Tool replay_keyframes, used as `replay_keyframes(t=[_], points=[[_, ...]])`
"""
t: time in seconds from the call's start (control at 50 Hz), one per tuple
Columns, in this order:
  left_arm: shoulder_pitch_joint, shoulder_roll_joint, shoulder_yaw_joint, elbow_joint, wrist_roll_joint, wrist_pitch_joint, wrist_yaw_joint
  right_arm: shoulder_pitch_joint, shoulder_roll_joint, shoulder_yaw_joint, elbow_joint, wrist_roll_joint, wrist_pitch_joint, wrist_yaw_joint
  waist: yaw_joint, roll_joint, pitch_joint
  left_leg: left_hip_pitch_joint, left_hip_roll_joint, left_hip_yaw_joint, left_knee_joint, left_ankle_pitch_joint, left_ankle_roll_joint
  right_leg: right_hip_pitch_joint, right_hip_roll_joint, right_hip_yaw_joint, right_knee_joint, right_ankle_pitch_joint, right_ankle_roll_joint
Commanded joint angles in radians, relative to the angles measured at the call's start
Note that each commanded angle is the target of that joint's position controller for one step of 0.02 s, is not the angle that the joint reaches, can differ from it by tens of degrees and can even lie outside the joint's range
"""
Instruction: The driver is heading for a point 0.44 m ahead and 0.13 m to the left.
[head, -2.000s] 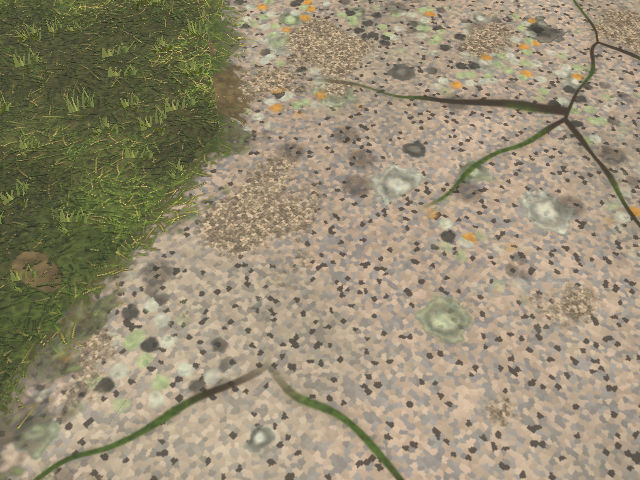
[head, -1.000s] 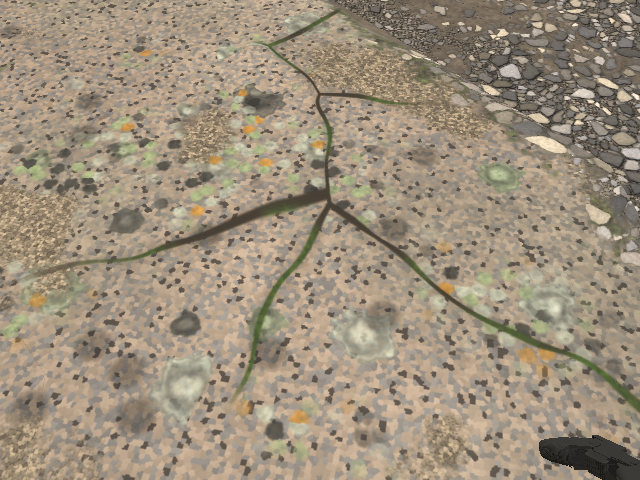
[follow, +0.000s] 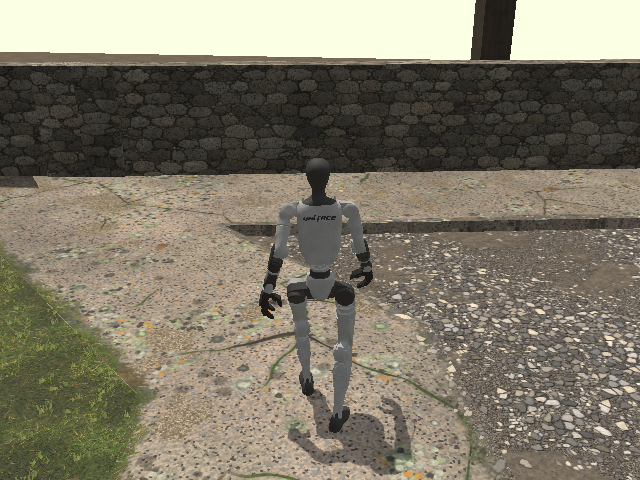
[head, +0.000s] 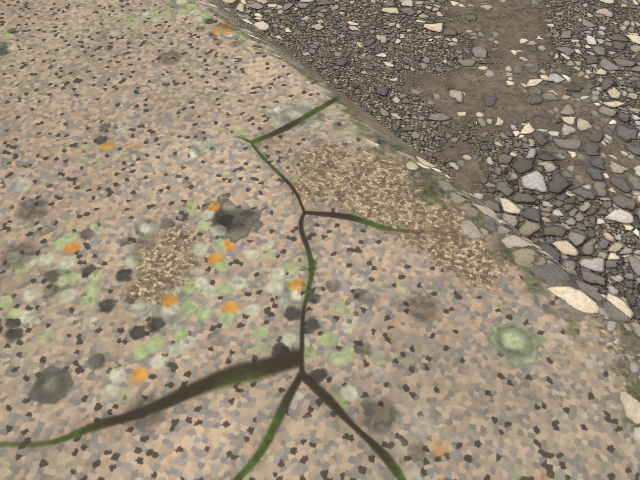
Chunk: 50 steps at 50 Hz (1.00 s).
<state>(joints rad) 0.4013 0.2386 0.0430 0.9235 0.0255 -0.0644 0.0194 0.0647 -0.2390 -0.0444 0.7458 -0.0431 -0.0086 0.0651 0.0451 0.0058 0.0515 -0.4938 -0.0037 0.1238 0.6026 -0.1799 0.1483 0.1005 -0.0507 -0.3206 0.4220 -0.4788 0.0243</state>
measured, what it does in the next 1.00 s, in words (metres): walks ahead, turning left: right foot, then left foot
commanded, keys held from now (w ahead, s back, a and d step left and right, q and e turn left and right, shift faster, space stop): w+q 0.42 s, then no key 0.58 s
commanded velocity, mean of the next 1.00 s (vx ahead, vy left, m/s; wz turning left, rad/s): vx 0.32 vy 0.00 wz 0.37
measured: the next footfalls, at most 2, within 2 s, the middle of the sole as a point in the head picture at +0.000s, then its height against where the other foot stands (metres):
right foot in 0.54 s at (360, 460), level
left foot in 0.94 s outside the picture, level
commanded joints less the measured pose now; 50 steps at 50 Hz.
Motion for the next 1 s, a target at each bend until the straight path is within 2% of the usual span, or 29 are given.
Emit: replay_keyframes(t=[0.02, 0.04, 0.06, 0.08, 0.1, 0.12, 0.16, 0.24, 0.32, 0.42, 0.46, 0.5, 0.52, 0.54, 0.56, 0.58, 0.6, 0.62, 0.64, 0.68, 0.72, 0.76, 0.8, 0.86, 0.92, 0.94, 0.96, 0.98, 1.0], points=[[0.001, 0.152, 0.030, -0.094, -0.011, 0.004, 0.000, 0.396, -0.232, -0.086, 0.053, -0.016, -0.015, -0.038, -0.198, 0.075, -0.264, 0.596, 0.101, -0.264, -0.122, -0.207, 0.137, -0.360, -0.152, 0.036, 0.701, 0.740, -0.064], [-0.023, 0.097, 0.024, -0.164, -0.013, -0.006, -0.017, 0.337, -0.325, -0.108, 0.031, 0.017, -0.006, -0.041, -0.130, 0.264, -0.330, 0.790, 0.331, -0.829, -0.279, -0.149, 0.272, -0.737, 0.083, 0.169, 1.030, -0.048, -0.004], [-0.141, 0.150, 0.028, -0.192, -0.002, -0.017, -0.020, 0.343, -0.308, -0.104, 0.024, 0.034, 0.003, -0.044, -0.171, 0.088, -0.284, 0.767, 0.332, -0.799, -0.328, -0.054, 0.260, -0.847, 0.036, 0.343, 1.053, 0.008, -0.014], [-0.165, 0.124, 0.018, -0.198, -0.015, -0.029, -0.023, 0.302, -0.258, -0.091, 0.036, 0.036, 0.001, -0.054, -0.139, 0.034, -0.162, 0.649, 0.319, -0.656, -0.323, 0.037, 0.238, -0.861, -0.014, 0.350, 0.997, 0.098, -0.024], [-0.141, 0.118, 0.016, -0.182, -0.014, -0.035, -0.020, 0.264, -0.201, -0.075, 0.039, 0.036, -0.004, -0.059, -0.087, -0.026, -0.081, 0.511, 0.266, -0.557, -0.332, 0.155, 0.186, -0.801, -0.052, 0.349, 0.882, 0.145, -0.028], [-0.138, 0.116, 0.017, -0.183, 0.003, -0.023, -0.020, 0.227, -0.169, -0.064, 0.039, 0.041, -0.011, -0.062, -0.050, -0.026, -0.051, 0.424, 0.211, -0.484, -0.341, 0.226, 0.155, -0.744, -0.070, 0.358, 0.814, 0.149, -0.021], [-0.099, 0.109, 0.016, -0.171, 0.026, 0.014, -0.025, 0.204, -0.147, -0.054, 0.027, 0.044, -0.030, -0.059, -0.018, -0.007, -0.072, 0.351, 0.162, -0.418, -0.360, 0.317, 0.144, -0.660, -0.071, 0.352, 0.753, 0.159, -0.002], [-0.200, 0.091, 0.010, -0.212, 0.024, 0.039, -0.033, 0.268, -0.185, -0.062, 0.041, 0.043, -0.047, -0.054, -0.037, 0.015, -0.036, 0.316, 0.118, -0.390, -0.403, 0.276, 0.132, -0.720, -0.065, 0.325, 0.594, 0.268, 0.031], [-0.352, 0.092, 0.005, -0.259, 0.017, 0.036, -0.038, 0.344, -0.186, -0.064, 0.051, 0.043, -0.045, -0.056, -0.099, 0.046, -0.013, 0.391, 0.104, -0.415, -0.395, 0.245, 0.099, -0.786, -0.043, 0.332, 0.398, 0.411, 0.040], [-0.478, 0.098, -0.005, -0.311, 0.006, 0.018, -0.045, 0.410, -0.198, -0.066, 0.056, 0.031, -0.042, -0.067, -0.145, 0.060, -0.011, 0.486, 0.119, -0.461, -0.312, 0.376, 0.085, -0.766, 0.011, 0.331, 0.234, 0.439, 0.022], [-0.434, 0.104, -0.005, -0.304, 0.005, 0.006, -0.041, 0.391, -0.200, -0.065, 0.055, 0.029, -0.039, -0.077, -0.118, 0.071, -0.010, 0.486, 0.116, -0.447, -0.246, 0.535, 0.043, -0.664, 0.039, 0.327, 0.154, 0.421, -0.006], [-0.288, 0.137, 0.008, -0.256, 0.009, -0.009, -0.025, 0.358, -0.203, -0.063, 0.052, 0.031, -0.044, -0.081, -0.060, 0.080, -0.065, 0.464, 0.088, -0.434, -0.114, 0.738, -0.015, -0.447, 0.089, 0.313, 0.086, 0.410, -0.048], [-0.177, 0.151, 0.015, -0.227, 0.016, -0.024, -0.016, 0.336, -0.203, -0.061, 0.053, 0.044, -0.051, -0.077, 0.005, 0.053, -0.117, 0.437, 0.040, -0.396, 0.034, 0.750, -0.043, -0.295, 0.074, 0.308, 0.003, 0.525, -0.072], [-0.048, 0.204, 0.025, -0.216, 0.030, -0.040, -0.005, 0.337, -0.157, -0.047, 0.025, 0.057, -0.059, -0.074, 0.048, -0.010, -0.236, 0.302, -0.012, -0.369, 0.263, 0.463, -0.072, -0.054, -0.108, 0.459, 0.033, 0.706, -0.116], [-0.028, 0.299, 0.047, -0.224, 0.034, -0.028, -0.006, 0.500, -0.068, -0.032, 0.014, 0.097, -0.051, -0.085, -0.013, -0.268, -0.397, 0.055, -0.187, -0.246, 0.606, -0.378, -0.111, 0.193, -0.438, 0.839, 0.067, 1.176, -0.299], [-0.035, 0.241, 0.044, -0.223, -0.010, -0.012, -0.016, 0.518, -0.159, -0.044, 0.048, 0.045, -0.037, -0.097, -0.026, -0.156, -0.416, 0.026, -0.140, -0.272, 0.704, -0.398, -0.103, 0.109, -0.420, 0.919, 0.048, 1.209, -0.330], [-0.102, 0.152, 0.019, -0.228, -0.018, -0.011, -0.020, 0.448, -0.158, -0.047, 0.059, 0.033, -0.029, -0.094, -0.039, -0.077, -0.285, 0.014, -0.112, -0.290, 0.706, -0.332, -0.115, -0.005, -0.360, 0.768, 0.027, 1.186, -0.307], [-0.152, 0.092, 0.001, -0.224, -0.015, -0.012, -0.021, 0.391, -0.141, -0.040, 0.054, 0.028, -0.025, -0.088, -0.044, -0.042, -0.198, -0.009, -0.079, -0.277, 0.650, -0.301, -0.125, -0.083, -0.297, 0.648, 0.000, 1.152, -0.265], [-0.166, 0.069, -0.009, -0.215, -0.015, -0.014, -0.018, 0.356, -0.128, -0.037, 0.051, 0.025, -0.016, -0.079, -0.047, -0.075, -0.157, -0.003, -0.055, -0.276, 0.594, -0.279, -0.133, -0.135, -0.248, 0.575, -0.033, 1.121, -0.231], [-0.169, 0.087, -0.010, -0.187, -0.016, -0.017, -0.017, 0.364, -0.109, -0.033, 0.057, 0.016, 0.013, -0.063, -0.072, -0.124, -0.137, 0.094, -0.064, -0.247, 0.528, -0.232, -0.151, -0.250, -0.191, 0.484, -0.079, 1.124, -0.212], [-0.182, 0.100, -0.009, -0.172, -0.009, -0.022, -0.018, 0.371, -0.090, -0.025, 0.067, 0.024, 0.026, -0.060, -0.096, -0.117, -0.162, 0.147, -0.069, -0.234, 0.462, -0.208, -0.161, -0.290, -0.182, 0.435, -0.091, 1.136, -0.226], [-0.201, 0.099, -0.014, -0.160, -0.003, -0.020, -0.018, 0.339, -0.073, -0.014, 0.071, 0.021, 0.035, -0.062, -0.104, -0.125, -0.161, 0.179, -0.051, -0.207, 0.330, -0.189, -0.164, -0.325, -0.169, 0.400, -0.104, 1.067, -0.226], [-0.197, 0.104, -0.015, -0.144, -0.003, -0.011, -0.019, 0.289, -0.059, 0.000, 0.074, 0.020, 0.044, -0.065, -0.089, -0.156, -0.156, 0.238, -0.029, -0.173, 0.196, -0.153, -0.162, -0.357, -0.150, 0.381, -0.117, 0.929, -0.215], [-0.163, 0.127, -0.008, -0.121, -0.004, 0.018, -0.021, 0.233, -0.070, 0.008, 0.082, 0.022, 0.053, -0.069, -0.056, -0.164, -0.137, 0.295, -0.020, -0.134, 0.062, -0.137, -0.155, -0.387, -0.147, 0.425, -0.134, 0.567, -0.212], [-0.158, 0.113, -0.013, -0.108, -0.009, 0.044, -0.015, 0.207, -0.072, 0.019, 0.095, 0.010, 0.036, -0.081, -0.072, -0.078, -0.063, 0.420, 0.008, -0.164, -0.200, -0.020, -0.122, -0.505, -0.121, 0.459, -0.120, 0.222, -0.141], [-0.146, 0.086, -0.021, -0.111, -0.007, 0.044, -0.016, 0.210, -0.108, 0.017, 0.094, 0.000, 0.023, -0.089, -0.064, -0.004, -0.057, 0.449, 0.114, -0.292, -0.268, 0.010, -0.101, -0.535, -0.093, 0.447, -0.075, 0.184, -0.098], [-0.069, 0.051, -0.025, -0.102, -0.022, 0.047, -0.018, 0.153, -0.173, 0.005, 0.094, 0.016, 0.017, -0.094, 0.013, 0.125, -0.034, 0.330, 0.199, -0.397, -0.303, 0.002, -0.053, -0.476, 0.015, 0.355, -0.055, 0.156, -0.063], [-0.062, 0.051, -0.028, -0.064, -0.019, 0.056, -0.014, 0.133, -0.121, 0.017, 0.106, 0.030, 0.010, -0.087, -0.002, 0.119, -0.038, 0.170, 0.201, -0.395, -0.339, -0.126, -0.042, -0.287, 0.017, 0.340, -0.055, 0.209, -0.049], [-0.088, 0.070, -0.021, -0.056, -0.019, 0.060, -0.012, 0.117, -0.082, 0.028, 0.116, 0.034, 0.004, -0.085, -0.001, 0.094, -0.004, 0.128, 0.146, -0.358, -0.352, -0.198, -0.072, -0.250, 0.009, 0.357, -0.061, 0.256, -0.044]])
